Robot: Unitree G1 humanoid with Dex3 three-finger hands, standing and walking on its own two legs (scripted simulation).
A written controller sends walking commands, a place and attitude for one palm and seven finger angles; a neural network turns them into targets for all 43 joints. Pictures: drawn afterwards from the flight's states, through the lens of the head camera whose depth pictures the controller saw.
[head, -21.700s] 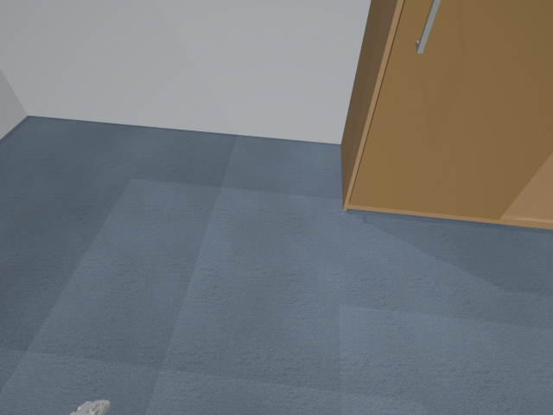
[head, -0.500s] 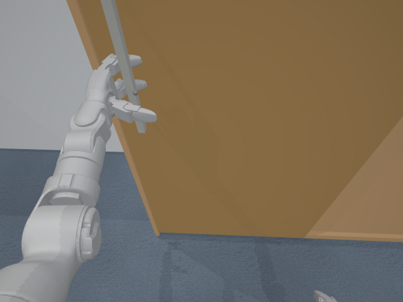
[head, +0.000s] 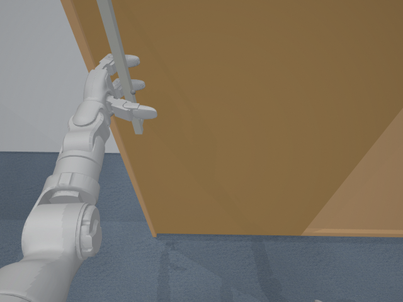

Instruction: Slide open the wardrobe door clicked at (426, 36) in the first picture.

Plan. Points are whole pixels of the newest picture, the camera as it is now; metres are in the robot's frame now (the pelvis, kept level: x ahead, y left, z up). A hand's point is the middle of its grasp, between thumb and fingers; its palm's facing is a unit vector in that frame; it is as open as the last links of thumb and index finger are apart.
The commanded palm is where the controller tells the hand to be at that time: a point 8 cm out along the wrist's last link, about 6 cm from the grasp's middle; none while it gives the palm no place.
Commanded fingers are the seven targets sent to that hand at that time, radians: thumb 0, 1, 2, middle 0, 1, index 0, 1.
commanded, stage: grip the handle and tug to test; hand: left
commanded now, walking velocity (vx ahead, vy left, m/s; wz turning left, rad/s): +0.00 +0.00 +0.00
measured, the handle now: (127, 72) +0.52 +0.16 +0.20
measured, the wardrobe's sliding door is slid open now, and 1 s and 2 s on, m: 0.00 0.00 0.00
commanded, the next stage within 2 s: tug the door sideways, standing still in 1.28 s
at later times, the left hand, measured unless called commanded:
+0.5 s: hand (132, 90) +0.46 +0.14 +0.19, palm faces -0.02 -1.00 +0.02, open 6.2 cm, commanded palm +0.43 +0.19 +0.19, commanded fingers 0.00 0.90 0.90 -0.45 -1.40 -0.45 -1.40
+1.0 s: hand (133, 91) +0.46 +0.13 +0.20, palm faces -0.01 -1.00 +0.01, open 5.4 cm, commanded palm +0.42 +0.19 +0.19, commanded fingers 0.00 0.90 0.90 -0.45 -1.40 -0.45 -1.40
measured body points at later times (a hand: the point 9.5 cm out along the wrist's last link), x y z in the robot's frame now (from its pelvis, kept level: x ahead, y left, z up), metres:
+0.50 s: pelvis +0.00 +0.00 +0.00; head +0.02 -0.01 +0.45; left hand +0.46 +0.19 +0.20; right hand +0.09 -0.26 -0.11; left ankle -0.02 +0.11 -0.74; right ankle +0.01 -0.12 -0.74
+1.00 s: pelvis +0.01 -0.01 +0.00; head +0.02 -0.02 +0.45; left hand +0.46 +0.19 +0.20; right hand +0.10 -0.27 -0.11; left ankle -0.02 +0.11 -0.74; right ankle +0.01 -0.12 -0.74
